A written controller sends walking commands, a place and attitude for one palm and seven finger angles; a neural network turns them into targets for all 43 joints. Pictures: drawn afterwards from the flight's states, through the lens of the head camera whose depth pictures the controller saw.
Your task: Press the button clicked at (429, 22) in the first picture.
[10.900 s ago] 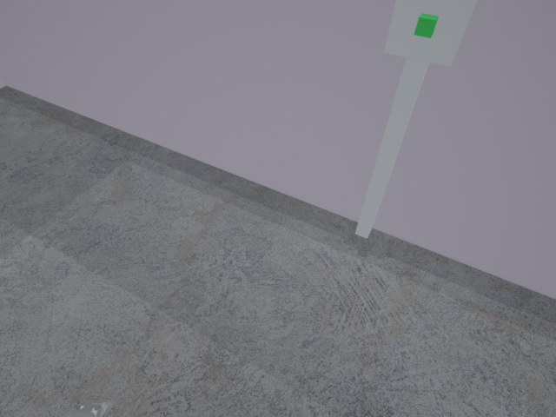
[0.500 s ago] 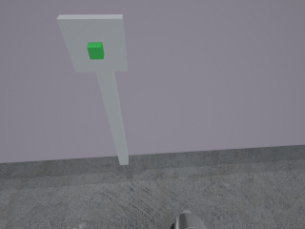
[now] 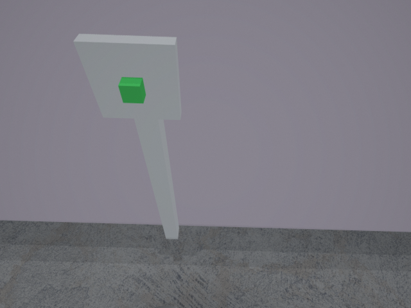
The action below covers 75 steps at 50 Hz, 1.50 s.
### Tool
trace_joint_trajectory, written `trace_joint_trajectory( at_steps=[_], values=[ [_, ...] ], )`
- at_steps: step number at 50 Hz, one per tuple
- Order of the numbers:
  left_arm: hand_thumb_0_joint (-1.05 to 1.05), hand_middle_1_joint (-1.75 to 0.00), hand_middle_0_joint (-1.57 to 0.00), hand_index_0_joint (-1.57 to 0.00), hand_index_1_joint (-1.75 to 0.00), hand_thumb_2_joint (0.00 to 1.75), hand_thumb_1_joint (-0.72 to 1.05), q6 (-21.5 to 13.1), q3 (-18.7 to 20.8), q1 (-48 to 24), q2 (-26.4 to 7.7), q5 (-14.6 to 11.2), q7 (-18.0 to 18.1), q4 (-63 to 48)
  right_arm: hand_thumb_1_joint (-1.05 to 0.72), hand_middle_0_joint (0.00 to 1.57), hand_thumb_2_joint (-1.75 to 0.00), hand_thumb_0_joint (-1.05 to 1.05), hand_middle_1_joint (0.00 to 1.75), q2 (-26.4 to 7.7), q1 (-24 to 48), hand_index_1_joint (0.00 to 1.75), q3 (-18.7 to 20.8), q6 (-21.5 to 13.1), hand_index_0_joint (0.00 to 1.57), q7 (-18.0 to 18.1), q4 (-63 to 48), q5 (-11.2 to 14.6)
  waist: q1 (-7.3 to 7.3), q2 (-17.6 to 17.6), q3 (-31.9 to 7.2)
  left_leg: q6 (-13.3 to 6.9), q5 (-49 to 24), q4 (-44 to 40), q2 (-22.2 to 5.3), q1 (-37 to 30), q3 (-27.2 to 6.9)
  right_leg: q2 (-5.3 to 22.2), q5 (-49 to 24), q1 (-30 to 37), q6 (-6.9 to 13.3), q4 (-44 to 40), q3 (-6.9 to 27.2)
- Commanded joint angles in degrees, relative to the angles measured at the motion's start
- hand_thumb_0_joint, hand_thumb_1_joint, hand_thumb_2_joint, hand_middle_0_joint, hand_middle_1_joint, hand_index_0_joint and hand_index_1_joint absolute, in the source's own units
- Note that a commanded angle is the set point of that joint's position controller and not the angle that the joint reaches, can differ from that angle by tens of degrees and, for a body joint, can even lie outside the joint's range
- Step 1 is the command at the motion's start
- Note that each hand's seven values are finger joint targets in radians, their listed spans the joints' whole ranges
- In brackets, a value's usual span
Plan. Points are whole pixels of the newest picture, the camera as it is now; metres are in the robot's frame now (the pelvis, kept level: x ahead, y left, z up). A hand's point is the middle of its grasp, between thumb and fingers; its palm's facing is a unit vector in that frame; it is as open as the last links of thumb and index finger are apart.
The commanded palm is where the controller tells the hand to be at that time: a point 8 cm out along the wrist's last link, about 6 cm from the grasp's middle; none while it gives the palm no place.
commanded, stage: come to a stop and stand still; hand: left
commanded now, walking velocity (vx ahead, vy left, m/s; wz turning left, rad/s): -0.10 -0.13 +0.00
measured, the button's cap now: (133, 89) +0.48 +0.19 +0.17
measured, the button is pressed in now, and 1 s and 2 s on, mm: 0 0 0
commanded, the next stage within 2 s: look again from close up in 0.88 s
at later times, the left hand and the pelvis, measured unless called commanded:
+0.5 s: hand out of the picture -0.03 +0.16 -0.16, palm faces +0.00 -0.97 -0.23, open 7.4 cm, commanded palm none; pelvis -0.06 -0.02 +0.01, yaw -2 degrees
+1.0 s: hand out of the picture -0.08 +0.10 -0.17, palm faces +0.01 -0.99 -0.14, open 7.4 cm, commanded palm none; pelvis -0.07 -0.04 +0.01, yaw -2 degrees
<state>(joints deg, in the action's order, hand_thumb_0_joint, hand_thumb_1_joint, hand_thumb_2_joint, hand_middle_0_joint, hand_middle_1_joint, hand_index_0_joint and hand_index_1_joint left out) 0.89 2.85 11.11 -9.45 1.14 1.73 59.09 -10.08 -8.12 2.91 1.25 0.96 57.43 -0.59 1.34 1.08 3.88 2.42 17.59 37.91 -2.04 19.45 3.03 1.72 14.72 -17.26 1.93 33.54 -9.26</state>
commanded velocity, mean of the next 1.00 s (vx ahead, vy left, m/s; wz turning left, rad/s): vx -0.01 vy -0.03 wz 0.00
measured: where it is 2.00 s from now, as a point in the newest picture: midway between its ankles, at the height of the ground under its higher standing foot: outside the picture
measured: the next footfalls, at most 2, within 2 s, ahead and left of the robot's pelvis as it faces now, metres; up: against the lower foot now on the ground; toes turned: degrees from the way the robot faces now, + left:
right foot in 0.44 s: -0.06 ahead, -0.15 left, +0.00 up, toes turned -5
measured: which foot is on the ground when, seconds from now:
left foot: down 0.00-1.00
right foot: down 0.00-0.02, up 0.04-0.42, down 0.44-1.00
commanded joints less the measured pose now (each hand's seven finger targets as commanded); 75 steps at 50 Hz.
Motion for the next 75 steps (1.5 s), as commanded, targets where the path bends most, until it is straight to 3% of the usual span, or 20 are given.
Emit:
trace_joint_trajectory(
  at_steps=[1, 2, 5, 8, 16, 19, 21, 23, 24, 25, 28, 34, 48, 49, 50, 51, 53, 56, 64, 75],
  values=[
    [0.00, -0.30, -0.20, -0.20, -0.30, 0.90, 0.90, 0.5, 1.0, 4.8, -4.5, -0.7, 0.5, -4.3, -0.90, 0.20, -0.90, 0.00, 0.30, -8.8, -8.9, 0.30, 1.5, -0.8, 0.20, 0.4, -1.7, -0.6, -1.56, 12.1, -5.8, -8.1, -34.8, -17.4, -17.6, -11.8, -16.7, 2.3, 4.6, -6.3, -2.0, 7.3, 3.8],
    [0.00, -0.30, -0.20, -0.20, -0.30, 0.90, 0.90, 1.2, 0.8, 3.6, -5.5, -0.5, 1.1, -4.0, -0.90, 0.20, -0.90, 0.00, 0.30, -9.7, -7.1, 0.30, 1.6, -0.8, 0.20, 1.1, -2.3, -0.7, -2.72, 16.3, -5.5, -10.7, -39.0, -21.4, -20.6, -7.1, -20.5, -0.9, 20.3, -5.0, -3.2, 19.3, 7.3],
    [0.00, -0.30, -0.20, -0.20, -0.30, 0.90, 0.90, 1.1, 1.6, 5.4, -6.4, 0.0, 0.4, -2.6, -0.90, 0.20, -0.90, 0.00, 0.30, -7.8, -1.3, 0.30, 0.8, -1.2, 0.20, 2.0, -3.8, -0.7, -0.18, 4.4, -4.6, -13.0, -35.0, -18.4, -17.2, -6.9, -14.7, -0.6, 13.9, -8.9, -3.4, 30.8, 12.8],
    [0.00, -0.30, -0.20, -0.20, -0.30, 0.90, 0.90, 1.2, 1.7, 7.0, -5.9, -0.1, 0.1, -2.0, -0.90, 0.20, -0.90, 0.00, 0.30, -7.3, -2.2, 0.30, 1.0, -1.7, 0.20, 2.0, -3.4, -0.4, -0.95, 4.5, -8.2, -12.1, -33.0, -18.5, -15.1, -11.9, -10.7, -0.4, 10.2, -9.9, -4.8, 32.1, 12.5],
    [0.00, -0.30, -0.20, -0.20, -0.30, 0.90, 0.90, 0.9, -0.1, 4.3, -3.4, -0.2, -0.4, -1.9, -0.90, 0.20, -0.90, 0.00, 0.30, -8.4, -6.4, 0.30, 1.8, -1.1, 0.20, 1.0, -0.2, -0.6, -3.84, 9.0, -6.9, -11.4, -14.1, -22.5, -14.1, -12.7, -12.9, 1.0, 14.5, -2.1, -4.3, 8.7, 7.7],
    [0.00, -0.30, -0.20, -0.20, -0.30, 0.90, 0.90, 0.6, -0.5, 9.8, -3.1, -0.3, -0.2, 1.0, -0.90, 0.20, -0.90, 0.00, 0.30, -8.6, -5.3, 0.30, 2.0, -0.8, 0.20, 0.5, 0.6, -0.4, -1.63, 8.9, -7.1, -8.7, -3.4, -23.7, -11.6, -8.4, -11.4, -0.1, 7.5, 5.2, -3.1, -3.3, 5.1],
    [0.00, -0.30, -0.20, -0.20, -0.30, 0.90, 0.90, -0.2, -0.4, 12.9, -5.0, -0.1, 0.1, 2.6, -0.90, 0.20, -0.90, 0.00, 0.30, -6.1, -5.5, 0.30, 1.6, -0.7, 0.20, 0.2, 1.1, 0.0, -0.51, 4.0, -5.1, -4.3, 1.1, -20.1, -7.1, -1.7, -7.5, 2.6, 1.2, 12.9, -1.6, -15.6, 7.6],
    [0.00, -0.30, -0.20, -0.20, -0.30, 0.90, 0.90, -0.8, -0.5, 9.1, -9.2, 0.0, 0.3, 1.5, -0.90, 0.20, -0.90, 0.00, 0.30, -1.7, -5.3, 0.30, 0.2, -0.4, 0.20, -0.4, 0.3, 0.4, -1.94, -6.8, -1.6, -0.7, 1.3, -12.7, -1.1, -1.8, -2.0, 13.9, 11.2, 3.0, 3.6, -22.7, 19.4],
    [0.00, -0.30, -0.20, -0.20, -0.30, 0.90, 0.90, -1.2, 0.0, 5.8, -9.9, -0.2, 0.4, 0.8, -0.90, 0.20, -0.90, 0.00, 0.30, -2.2, -4.4, 0.30, 0.2, 0.3, 0.20, -0.4, 0.6, -0.3, -1.47, -16.2, 2.0, -0.9, 1.0, -8.7, -1.3, -3.6, -1.7, 14.1, 18.7, -5.1, 4.4, -26.1, 21.3],
    [0.00, -0.30, -0.20, -0.20, -0.30, 0.90, 0.90, -1.1, -0.3, 3.5, -8.6, -0.1, 0.5, 0.7, -0.90, 0.20, -0.90, 0.00, 0.30, -2.8, -5.1, 0.30, 0.3, 0.5, 0.20, -0.4, 1.4, -0.4, -2.09, -17.0, 5.0, -1.2, -0.4, -6.2, -1.7, -4.2, -2.2, 13.0, 18.4, -8.0, 4.2, -26.5, 20.4],
    [0.00, -0.30, -0.20, -0.20, -0.30, 0.90, 0.90, -1.5, -1.0, 3.1, -6.0, -0.7, 0.4, 1.4, -0.90, 0.20, -0.90, 0.00, 0.30, -1.5, -12.0, 0.30, -0.5, -0.3, 0.20, -0.1, 5.2, -0.4, -3.83, -8.5, 4.2, -1.5, -7.8, -9.1, -2.2, -7.7, -2.4, 9.1, 8.6, -5.5, 3.0, -20.2, 14.8],
    [0.00, -0.30, -0.20, -0.20, -0.30, 0.90, 0.90, -1.3, -1.2, 8.0, -4.2, -1.1, 0.4, 4.2, -0.90, 0.20, -0.90, 0.00, 0.30, -1.3, -13.8, 0.30, -1.4, -1.0, 0.20, 0.7, 7.7, -0.1, -2.07, -1.4, 5.2, -1.3, -9.9, -14.4, -3.1, -7.2, -3.9, 5.3, 7.2, -1.4, 0.5, -17.8, 12.9],
    [0.00, -0.30, -0.20, -0.20, -0.30, 0.90, 0.90, -1.4, -1.2, 10.4, -1.5, -0.9, 0.4, 5.3, -0.90, 0.20, -0.90, 0.00, 0.30, 0.5, -16.5, 0.30, -1.3, -1.4, 0.20, 1.2, 8.7, -0.1, -2.16, -1.5, 3.4, -1.8, -8.6, -14.3, -3.1, -6.9, -4.2, 4.3, 6.9, -0.3, 0.5, -16.6, 12.3],
    [0.00, -0.30, -0.20, -0.20, -0.30, 0.90, 0.90, -3.5, -1.6, 15.3, -3.3, 0.3, 2.3, 5.9, -0.90, 0.20, -0.90, 0.00, 0.30, -1.2, -7.0, 0.30, -1.8, -2.3, 0.20, 0.4, 3.8, -0.1, 1.76, -4.5, 5.7, -0.3, -6.1, -1.0, -1.7, 1.0, -2.8, 7.6, -21.1, 0.7, -1.3, -17.3, 18.3],
    [0.00, -0.30, -0.20, -0.20, -0.30, 0.90, 0.90, -4.4, -1.2, 13.5, -5.1, 0.4, 2.4, 4.7, -0.90, 0.20, -0.90, 0.00, 0.30, 1.0, -8.2, 0.30, -2.3, -2.4, 0.20, 0.2, 0.3, 0.0, -1.88, -7.0, 2.0, -0.8, -1.4, -1.0, -1.1, 1.1, -2.5, 12.7, -38.7, 5.1, 0.0, -14.6, 17.3],
    [0.00, -0.30, -0.20, -0.20, -0.30, 0.90, 0.90, -4.6, -1.2, 12.8, -5.4, 0.4, 2.3, 3.1, -0.90, 0.20, -0.90, 0.00, 0.30, 2.1, -11.9, 0.30, -2.2, -2.5, 0.20, 0.3, 0.5, 0.1, -2.45, -13.2, -4.8, -2.4, 0.7, -1.2, -0.9, -0.4, -2.4, 11.8, -39.7, 9.9, 1.6, -10.9, 14.5],
    [0.00, -0.30, -0.20, -0.20, -0.30, 0.90, 0.90, -4.4, -1.2, 10.9, -4.3, 0.0, 2.1, 1.0, -0.90, 0.20, -0.90, 0.00, 0.30, 0.6, -13.5, 0.30, -1.9, -2.9, 0.20, 0.3, 0.9, 0.2, -2.66, -8.9, -8.8, -2.8, -5.8, -6.0, 0.3, -4.3, -1.9, 8.6, -33.5, 11.6, 2.2, -7.4, 12.3],
    [0.00, -0.30, -0.20, -0.20, -0.30, 0.90, 0.90, -2.4, -1.6, 12.0, -2.7, 0.0, 2.0, 0.2, -0.90, 0.20, -0.90, 0.00, 0.30, -2.5, -13.1, 0.30, -1.8, -3.2, 0.20, 0.7, 1.0, 0.0, -1.39, 7.6, -2.4, -4.9, -20.7, -9.8, -4.8, -4.1, -8.0, 3.0, -6.5, 5.1, 0.3, -6.0, 9.2],
    [0.00, -0.30, -0.20, -0.20, -0.30, 0.90, 0.90, -1.1, -2.0, 12.6, -4.0, 0.3, 1.0, -2.0, -0.90, 0.20, -0.90, 0.00, 0.30, -6.5, -9.5, 0.30, -1.1, -2.1, 0.20, 0.3, -3.1, -0.5, -0.97, 2.7, 2.1, -5.6, 6.9, -19.4, -4.4, 2.6, -12.6, 1.5, 4.7, 3.5, -0.3, -7.7, 8.2],
    [0.00, -0.30, -0.20, -0.20, -0.30, 0.90, 0.90, -1.5, -2.4, 13.7, -6.4, 0.4, 0.4, -2.6, -0.90, 0.20, -0.90, 0.00, 0.30, -8.2, -7.6, 0.30, -1.2, -2.0, 0.20, -0.3, -3.6, -0.3, -0.88, -0.3, -0.6, -5.4, 5.8, -20.4, -4.0, -0.3, -11.4, 2.9, 2.2, 4.2, -0.8, -10.3, 9.1]
  ],
)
